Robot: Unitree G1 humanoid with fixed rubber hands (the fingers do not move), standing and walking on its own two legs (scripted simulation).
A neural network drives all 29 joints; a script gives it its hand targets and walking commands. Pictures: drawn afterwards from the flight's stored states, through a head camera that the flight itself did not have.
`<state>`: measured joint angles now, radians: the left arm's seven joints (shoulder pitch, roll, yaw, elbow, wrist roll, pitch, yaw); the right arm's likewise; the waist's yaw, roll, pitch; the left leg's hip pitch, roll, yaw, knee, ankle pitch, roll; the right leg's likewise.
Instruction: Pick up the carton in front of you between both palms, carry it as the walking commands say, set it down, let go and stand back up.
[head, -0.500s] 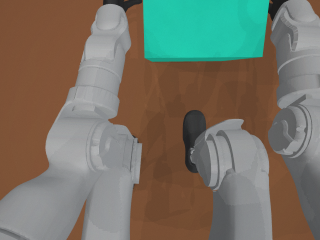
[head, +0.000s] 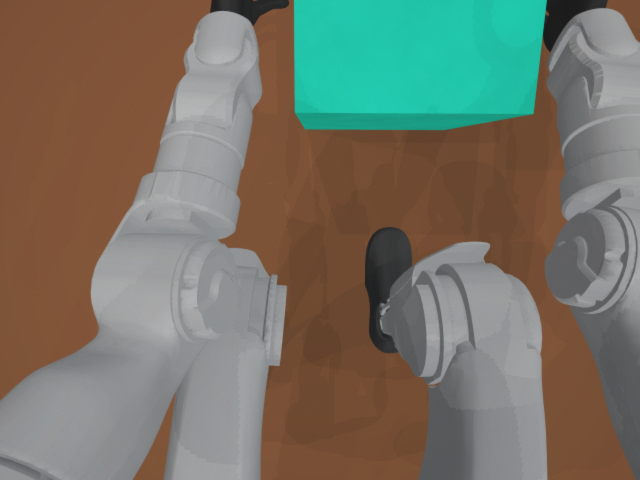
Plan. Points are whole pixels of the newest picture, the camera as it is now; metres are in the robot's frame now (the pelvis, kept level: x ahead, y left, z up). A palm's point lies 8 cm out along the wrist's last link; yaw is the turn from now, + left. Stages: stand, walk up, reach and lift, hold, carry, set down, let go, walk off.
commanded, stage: set down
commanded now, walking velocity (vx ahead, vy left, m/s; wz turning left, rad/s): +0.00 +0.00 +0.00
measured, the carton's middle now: (393, 32) +0.53 -0.13 -0.25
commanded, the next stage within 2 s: let go in 1.34 s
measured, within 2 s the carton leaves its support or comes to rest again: neither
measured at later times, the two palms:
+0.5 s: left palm (190, 3) +0.53 +0.06 -0.11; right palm out of the picture +0.49 -0.31 -0.12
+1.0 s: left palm out of the picture +0.53 +0.07 +0.04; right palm out of the picture +0.49 -0.32 +0.03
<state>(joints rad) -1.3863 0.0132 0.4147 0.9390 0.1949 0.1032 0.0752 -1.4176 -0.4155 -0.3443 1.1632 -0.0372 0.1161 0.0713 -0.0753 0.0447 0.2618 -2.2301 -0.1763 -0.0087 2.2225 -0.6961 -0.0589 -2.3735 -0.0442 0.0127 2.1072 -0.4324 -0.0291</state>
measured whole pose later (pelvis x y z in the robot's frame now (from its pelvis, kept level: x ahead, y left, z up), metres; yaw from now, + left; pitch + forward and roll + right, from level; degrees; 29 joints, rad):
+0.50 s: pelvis -0.02 +0.00 +0.02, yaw -1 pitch +35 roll +4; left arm -1.31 0.20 0.13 0.81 -0.14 0.16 0.20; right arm -1.36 -0.50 -0.21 1.04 0.16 0.08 0.03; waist -0.08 0.06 0.34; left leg -2.10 -0.15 0.01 2.15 -0.67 -0.05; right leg -2.25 -0.01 0.03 2.04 -0.40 -0.02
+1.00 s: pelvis +0.01 +0.00 +0.15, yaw -1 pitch +45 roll +5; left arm -1.08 0.13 0.23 0.69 -0.03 0.20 0.17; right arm -1.13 -0.41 -0.30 0.87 0.04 0.16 0.07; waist -0.06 0.03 0.01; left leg -1.89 -0.11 0.00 1.69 -0.60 -0.04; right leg -2.03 0.01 0.05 1.62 -0.37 -0.02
